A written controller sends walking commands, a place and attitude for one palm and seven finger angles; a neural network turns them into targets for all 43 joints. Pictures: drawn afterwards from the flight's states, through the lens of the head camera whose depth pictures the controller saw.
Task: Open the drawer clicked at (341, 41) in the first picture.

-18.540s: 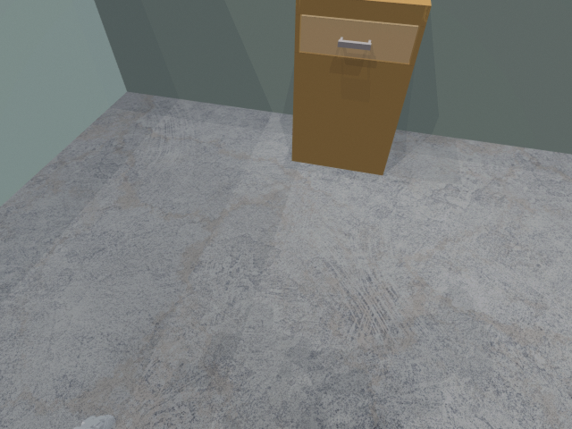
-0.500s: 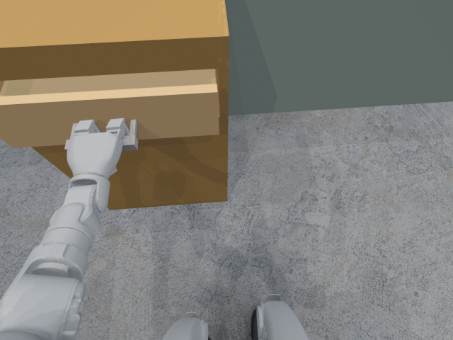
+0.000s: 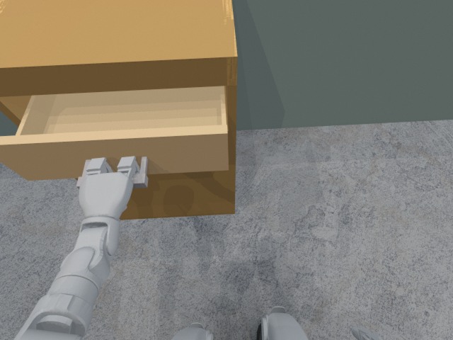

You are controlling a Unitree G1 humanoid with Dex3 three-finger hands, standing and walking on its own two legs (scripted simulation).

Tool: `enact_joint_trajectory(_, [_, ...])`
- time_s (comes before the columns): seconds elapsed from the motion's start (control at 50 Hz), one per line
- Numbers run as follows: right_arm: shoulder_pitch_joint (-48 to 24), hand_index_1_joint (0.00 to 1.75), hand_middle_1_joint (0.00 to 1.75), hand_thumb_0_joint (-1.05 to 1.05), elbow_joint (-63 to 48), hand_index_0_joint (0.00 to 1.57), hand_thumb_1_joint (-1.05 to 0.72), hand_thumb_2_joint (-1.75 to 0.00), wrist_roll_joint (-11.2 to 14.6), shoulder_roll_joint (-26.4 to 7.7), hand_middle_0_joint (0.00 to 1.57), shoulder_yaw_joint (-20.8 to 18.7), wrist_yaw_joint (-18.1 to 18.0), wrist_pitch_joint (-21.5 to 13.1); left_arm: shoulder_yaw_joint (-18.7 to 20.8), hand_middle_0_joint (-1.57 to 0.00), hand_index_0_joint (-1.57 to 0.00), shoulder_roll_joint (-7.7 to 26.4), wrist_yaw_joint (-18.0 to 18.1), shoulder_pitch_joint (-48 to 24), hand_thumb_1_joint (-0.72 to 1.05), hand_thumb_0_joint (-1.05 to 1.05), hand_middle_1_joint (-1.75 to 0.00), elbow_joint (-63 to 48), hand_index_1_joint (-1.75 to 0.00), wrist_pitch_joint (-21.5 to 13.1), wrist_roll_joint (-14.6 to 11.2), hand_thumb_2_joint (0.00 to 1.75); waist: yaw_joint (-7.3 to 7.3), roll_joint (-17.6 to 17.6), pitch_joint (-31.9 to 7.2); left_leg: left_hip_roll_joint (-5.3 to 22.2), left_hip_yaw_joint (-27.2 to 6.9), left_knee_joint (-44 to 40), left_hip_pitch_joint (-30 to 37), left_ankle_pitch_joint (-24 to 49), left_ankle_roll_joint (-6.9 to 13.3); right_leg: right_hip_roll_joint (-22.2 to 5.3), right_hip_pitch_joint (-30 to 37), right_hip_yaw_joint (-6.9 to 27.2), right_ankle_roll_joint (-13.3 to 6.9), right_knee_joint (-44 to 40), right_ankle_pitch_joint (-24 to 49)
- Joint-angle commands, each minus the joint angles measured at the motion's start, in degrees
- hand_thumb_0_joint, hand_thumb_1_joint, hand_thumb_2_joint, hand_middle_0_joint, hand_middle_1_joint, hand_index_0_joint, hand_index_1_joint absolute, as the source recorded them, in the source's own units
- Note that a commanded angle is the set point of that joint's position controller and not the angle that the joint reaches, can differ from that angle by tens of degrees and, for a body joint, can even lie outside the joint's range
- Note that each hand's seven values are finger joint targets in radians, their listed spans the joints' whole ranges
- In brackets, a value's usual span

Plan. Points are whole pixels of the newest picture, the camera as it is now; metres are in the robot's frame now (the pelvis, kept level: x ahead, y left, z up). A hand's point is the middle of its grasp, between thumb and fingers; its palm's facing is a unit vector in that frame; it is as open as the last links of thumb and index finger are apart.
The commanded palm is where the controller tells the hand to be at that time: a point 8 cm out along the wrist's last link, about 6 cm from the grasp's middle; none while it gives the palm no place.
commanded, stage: pull the drawer open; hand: left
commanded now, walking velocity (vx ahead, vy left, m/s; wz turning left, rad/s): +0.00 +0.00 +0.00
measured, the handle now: (114, 172) +0.42 +0.24 -0.03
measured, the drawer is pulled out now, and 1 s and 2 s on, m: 0.12 0.25 0.30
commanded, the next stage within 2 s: open the thumb to release the handle in 1.78 s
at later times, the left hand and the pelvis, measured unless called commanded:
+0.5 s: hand (114, 234) +0.30 +0.22 -0.05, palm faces -0.02 -0.04 -1.00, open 5.5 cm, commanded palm +0.27 +0.23 +0.00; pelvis -0.01 -0.01 +0.00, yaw +0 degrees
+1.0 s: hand (109, 270) +0.24 +0.22 -0.05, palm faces -0.02 -0.04 -1.00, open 5.5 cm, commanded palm +0.20 +0.22 +0.00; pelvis -0.01 -0.02 +0.00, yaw +0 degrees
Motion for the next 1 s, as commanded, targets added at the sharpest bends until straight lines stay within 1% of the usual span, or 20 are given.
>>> enact_joint_trajectory(0.0, [3.5,0.3,0.3,0.0,-5.1,0.2,-0.9,-0.9,-0.3,-8.2,0.2,-2.6,-0.6,-1.7,3.1,-0.4,-0.4,8.7,2.3,-6.9,0.9,0.0,-1.35,-10.5,-1.35,1.1,-0.6,0.9,0.4,-1.3,-23.1,0.7,-3.9,-5.9,11.4,38.6,-2.9,1.2,20.4,0.0,-2.1,-2.2,23.9])
enact_joint_trajectory(0.02, [3.3,0.3,0.3,0.0,-5.5,0.2,-0.9,-0.9,-0.2,-8.0,0.2,-2.6,-0.6,-1.8,2.1,-0.4,-0.4,7.4,2.3,-5.5,0.9,0.0,-1.35,-10.8,-1.35,1.3,-0.9,0.9,0.35,-1.6,-23.3,0.5,-3.6,-6.0,11.1,37.5,-2.7,1.2,21.2,0.1,-2.1,-2.6,24.0])
enact_joint_trajectory(0.1, [2.1,0.3,0.3,0.0,-5.5,0.2,-0.9,-0.9,0.0,-8.2,0.2,-2.2,-1.1,-2.4,3.7,-0.4,-0.4,9.3,2.0,-4.4,0.9,0.0,-1.35,-11.1,-1.35,1.5,-1.0,0.9,0.65,-3.6,-20.5,0.1,-3.3,-6.6,8.8,33.3,-2.3,1.1,21.8,0.4,-2.1,-2.8,22.9])
enact_joint_trajectory(0.14, [1.4,0.3,0.3,0.0,-5.8,0.2,-0.9,-0.9,-0.1,-8.1,0.2,-2.2,-1.3,-2.8,3.5,-0.4,-0.4,8.9,2.0,-4.1,0.9,0.0,-1.35,-12.3,-1.35,1.2,-1.0,0.9,0.81,-2.2,-21.0,0.0,-3.4,-6.6,9.1,33.0,-2.3,1.1,21.6,0.4,-2.3,-2.6,22.4])
enact_joint_trajectory(0.28, [-0.2,0.3,0.3,0.0,-6.8,0.2,-0.9,-0.9,0.1,-7.7,0.2,-2.0,-1.4,-3.6,5.0,-0.4,-0.4,9.1,2.6,4.2,0.9,0.0,-1.35,-14.5,-1.35,0.9,-0.8,0.9,2.22,-3.2,-19.6,-0.5,-2.8,-6.6,7.6,30.0,-2.2,1.1,22.7,0.9,-2.3,-2.5,21.6])
enact_joint_trajectory(0.3, [-0.5,0.3,0.3,0.0,-7.0,0.2,-0.9,-0.9,0.1,-7.6,0.2,-2.1,-1.4,-3.9,4.1,-0.4,-0.4,8.4,2.9,3.1,0.9,0.0,-1.35,-15.8,-1.35,0.8,-0.6,0.9,1.61,-2.6,-19.6,-0.5,-2.6,-6.4,7.8,29.0,-2.1,1.1,22.1,1.0,-2.2,-2.7,21.3])
enact_joint_trajectory(0.34, [-1.3,0.3,0.3,0.0,-7.2,0.2,-0.9,-0.9,0.0,-7.9,0.2,-2.0,-1.5,-4.1,5.7,-0.4,-0.4,9.7,3.3,4.6,0.9,0.0,-1.35,-17.0,-1.35,1.0,-0.9,0.9,2.18,-2.7,-20.1,-0.6,-2.8,-6.3,7.5,28.7,-2.1,1.2,22.3,1.1,-2.4,-2.3,20.7])
enact_joint_trajectory(0.38, [-1.3,0.3,0.3,0.0,-7.3,0.2,-0.9,-0.9,0.1,-7.5,0.2,-2.0,-1.6,-4.4,4.6,-0.4,-0.4,8.2,3.5,6.2,0.9,0.0,-1.35,-16.9,-1.35,1.4,-0.8,0.9,1.88,-3.2,-19.0,-0.7,-2.6,-6.3,7.3,27.8,-2.1,1.1,22.1,1.0,-2.2,-2.5,20.7])
enact_joint_trajectory(0.42, [-1.8,0.3,0.3,0.0,-7.2,0.2,-0.9,-0.9,0.1,-7.6,0.2,-1.8,-1.8,-4.7,5.5,-0.4,-0.4,9.6,3.7,5.9,0.9,0.0,-1.35,-17.4,-1.35,1.6,-0.8,0.9,1.98,-3.4,-18.5,-0.9,-2.4,-6.3,6.4,25.7,-2.0,1.0,22.3,1.4,-2.2,-2.7,19.8])
enact_joint_trajectory(0.48, [-2.5,0.3,0.3,0.0,-7.6,0.2,-0.9,-0.9,0.0,-7.4,0.2,-1.8,-2.0,-4.9,5.6,-0.4,-0.4,9.2,3.9,9.1,0.9,0.0,-1.35,-18.5,-1.35,2.0,-0.8,0.9,2.54,-2.6,-18.7,-1.1,-2.1,-6.3,6.8,25.8,-2.0,1.0,22.8,1.6,-2.3,-2.6,20.2])
enact_joint_trajectory(0.52, [-2.7,0.3,0.3,0.0,-7.8,0.2,-0.9,-0.9,0.1,-7.4,0.2,-1.7,-2.1,-5.1,5.9,-0.4,-0.4,9.1,3.9,10.6,0.9,0.0,-1.35,-19.0,-1.35,2.1,-1.2,0.9,2.59,-4.4,-18.5,-1.2,-2.1,-6.3,6.0,24.6,-1.9,0.9,23.7,1.7,-2.2,-2.8,20.0])
enact_joint_trajectory(0.56, [-3.5,0.3,0.3,0.0,-7.9,0.2,-0.9,-0.9,0.2,-7.4,0.2,-1.5,-2.3,-5.3,5.9,-0.4,-0.4,9.6,4.0,10.1,0.9,0.0,-1.35,-20.4,-1.35,2.0,-1.0,0.9,2.58,-3.1,-17.6,-1.1,-2.4,-6.7,6.5,24.1,-2.0,1.0,22.6,1.7,-2.3,-2.7,18.8])
enact_joint_trajectory(0.58, [-3.7,0.3,0.3,0.0,-8.3,0.2,-0.9,-0.9,0.1,-7.2,0.2,-1.5,-2.2,-5.5,4.8,-0.4,-0.4,8.1,4.0,11.8,0.9,0.0,-1.35,-21.0,-1.35,2.1,-1.0,0.9,2.76,-2.0,-17.8,-1.1,-2.3,-6.8,7.0,23.8,-2.0,0.9,22.4,1.4,-2.3,-2.8,18.0])
enact_joint_trajectory(0.62, [-3.8,0.3,0.3,0.0,-8.4,0.2,-0.9,-0.9,0.1,-7.1,0.2,-1.6,-2.3,-5.8,5.1,-0.4,-0.4,8.1,4.2,13.2,0.9,0.0,-1.35,-21.9,-1.35,2.0,-1.0,0.9,2.68,-3.5,-17.9,-1.1,-2.3,-6.6,7.1,24.5,-2.0,1.0,22.7,1.5,-2.3,-2.9,18.8])
enact_joint_trajectory(0.66, [-4.2,0.3,0.3,0.0,-8.8,0.2,-0.9,-0.9,0.1,-7.0,0.2,-1.6,-2.2,-5.8,5.8,-0.4,-0.4,8.4,4.3,16.3,0.9,0.0,-1.35,-23.7,-1.35,2.0,-1.1,0.9,3.28,-2.6,-18.6,-1.1,-2.3,-6.5,7.8,25.7,-2.1,1.0,23.1,1.6,-2.4,-2.6,19.8])
enact_joint_trajectory(0.72, [-4.9,0.3,0.3,0.0,-9.2,0.2,-0.9,-0.9,0.0,-6.8,0.2,-1.6,-2.2,-6.4,4.7,-0.4,-0.4,6.8,4.6,18.9,0.9,0.0,-1.35,-25.3,-1.35,1.9,-1.1,0.9,2.79,-3.7,-17.2,-1.2,-2.1,-6.3,7.1,24.5,-2.0,1.0,22.9,1.9,-2.3,-2.9,19.9])
enact_joint_trajectory(0.82, [-6.0,0.3,0.3,0.0,-9.5,0.2,-0.9,-0.9,-0.1,-6.7,0.2,-1.4,-2.3,-6.8,6.6,-0.4,-0.4,8.0,5.3,23.1,0.9,0.0,-1.35,-27.1,-1.35,1.9,-1.1,0.9,3.49,-4.4,-16.5,-1.4,-2.1,-6.1,5.8,21.6,-1.9,0.9,22.9,2.3,-2.3,-2.8,17.7])
enact_joint_trajectory(0.84, [-6.8,0.3,0.3,0.0,-9.8,0.2,-0.9,-0.9,-0.1,-6.9,0.2,-1.1,-2.3,-6.6,6.8,-0.4,-0.4,8.5,5.4,23.2,0.9,0.0,-1.35,-28.6,-1.35,2.0,-0.9,0.9,3.73,-2.5,-16.2,-1.4,-2.3,-6.1,6.5,21.9,-2.0,1.0,22.1,2.3,-2.7,-2.5,17.4])
enact_joint_trajectory(0.96, [-7.2,0.3,0.3,0.0,-10.6,0.2,-0.9,-0.9,-0.3,-6.3,0.2,-1.3,-2.1,-7.0,6.0,-0.4,-0.4,6.7,6.4,31.0,0.9,0.0,-1.35,-33.0,-1.35,2.4,-0.9,0.9,3.99,-2.2,-17.1,-1.2,-2.4,-5.5,8.9,26.2,-2.4,1.0,22.1,2.3,-2.6,-1.9,20.4])
enact_joint_trajectory(0.98, [-7.5,0.3,0.3,0.0,-10.7,0.2,-0.9,-0.9,-0.3,-6.3,0.2,-1.3,-2.1,-7.0,5.2,-0.4,-0.4,6.1,6.4,31.0,0.9,0.0,-1.35,-33.5,-1.35,2.6,-0.8,0.9,3.49,-2.7,-16.3,-1.1,-2.4,-5.4,8.6,25.3,-2.5,1.0,21.4,2.1,-2.6,-2.0,19.8])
